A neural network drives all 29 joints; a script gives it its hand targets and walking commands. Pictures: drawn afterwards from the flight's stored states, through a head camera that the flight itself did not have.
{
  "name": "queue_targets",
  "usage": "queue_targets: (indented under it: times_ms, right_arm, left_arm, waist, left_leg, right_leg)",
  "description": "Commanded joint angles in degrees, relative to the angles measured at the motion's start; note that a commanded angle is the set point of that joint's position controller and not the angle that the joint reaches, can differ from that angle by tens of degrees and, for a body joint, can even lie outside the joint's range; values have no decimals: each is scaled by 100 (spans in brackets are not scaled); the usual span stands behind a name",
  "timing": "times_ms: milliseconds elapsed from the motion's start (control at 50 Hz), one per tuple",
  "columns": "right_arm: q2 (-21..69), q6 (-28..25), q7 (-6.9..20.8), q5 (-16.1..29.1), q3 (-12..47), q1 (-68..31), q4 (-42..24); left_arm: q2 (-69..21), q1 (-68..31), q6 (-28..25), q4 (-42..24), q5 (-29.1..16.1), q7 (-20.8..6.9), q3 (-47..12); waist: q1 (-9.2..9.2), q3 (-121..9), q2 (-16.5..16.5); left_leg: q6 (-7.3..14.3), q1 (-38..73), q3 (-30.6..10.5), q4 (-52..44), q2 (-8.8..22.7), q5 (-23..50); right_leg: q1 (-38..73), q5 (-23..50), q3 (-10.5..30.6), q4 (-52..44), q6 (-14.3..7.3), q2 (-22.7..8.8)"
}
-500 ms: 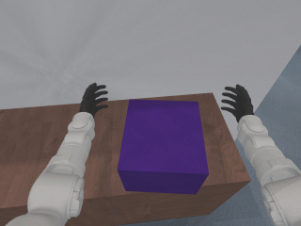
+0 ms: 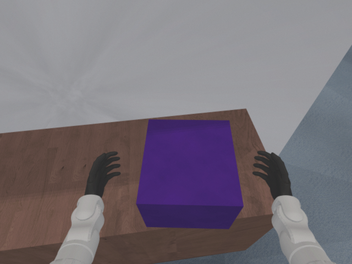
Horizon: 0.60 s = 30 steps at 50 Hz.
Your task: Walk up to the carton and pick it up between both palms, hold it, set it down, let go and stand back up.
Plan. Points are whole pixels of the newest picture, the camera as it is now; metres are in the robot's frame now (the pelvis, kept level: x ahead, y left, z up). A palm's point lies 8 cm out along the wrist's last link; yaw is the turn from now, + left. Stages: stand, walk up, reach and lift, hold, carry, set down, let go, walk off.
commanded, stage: set down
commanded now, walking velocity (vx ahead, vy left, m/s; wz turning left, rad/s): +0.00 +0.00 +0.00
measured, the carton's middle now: (188, 173) +0.38 +0.01 -0.08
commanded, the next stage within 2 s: let go in 1.76 s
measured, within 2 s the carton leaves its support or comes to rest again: neither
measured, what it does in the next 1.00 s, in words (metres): stands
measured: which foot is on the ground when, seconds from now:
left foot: down 0.00-1.00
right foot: down 0.00-1.00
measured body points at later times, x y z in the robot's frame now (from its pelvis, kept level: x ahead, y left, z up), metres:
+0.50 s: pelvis +0.01 +0.00 +0.00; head +0.02 +0.00 +0.45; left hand +0.22 +0.23 -0.04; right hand +0.23 -0.21 -0.04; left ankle +0.04 +0.13 -0.73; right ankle -0.02 -0.11 -0.73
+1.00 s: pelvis +0.01 +0.00 +0.00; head +0.01 +0.02 +0.45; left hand +0.21 +0.23 -0.06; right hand +0.20 -0.20 -0.06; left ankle +0.04 +0.13 -0.73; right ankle -0.02 -0.11 -0.73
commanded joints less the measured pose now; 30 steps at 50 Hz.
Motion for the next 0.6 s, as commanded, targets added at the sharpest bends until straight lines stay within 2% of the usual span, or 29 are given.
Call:
queue_targets:
  times_ms: [0,120,300,440,580]
  right_arm:
    - [-731,-463,49,-18,-180,-1019,-830]
    - [-597,-753,123,-101,-128,-422,-893]
    - [-603,-1321,211,-210,-169,346,-1152]
    - [-475,-1672,257,-201,-71,1037,-890]
    - [-389,-1934,324,-174,-45,1516,-647]
  left_arm:
    - [719,-922,-250,-1064,117,-39,292]
    - [628,-388,-461,-1151,190,-33,246]
    - [710,391,-989,-1531,121,38,139]
    - [634,1124,-1213,-1448,187,-16,146]
    - [520,1638,-1346,-1358,285,-36,120]
  waist:
    - [67,-1837,172]
    - [150,-1143,189]
    - [98,-968,133]
    - [101,-668,30]
    - [136,-231,38]
  left_leg:
    - [-144,2581,76,-70,-292,1723]
    - [-130,2526,135,-188,-314,1431]
    - [-128,2405,199,-90,-342,1272]
    - [-140,2394,203,-49,-390,1335]
    - [-148,2437,194,-101,-404,1203]
  right_leg:
    - [126,1147,-15,-690,97,86]
    - [214,904,48,-781,55,41]
    - [481,1235,163,-566,89,4]
    - [606,1470,229,-530,126,-28]
    - [476,1106,234,-637,53,-18]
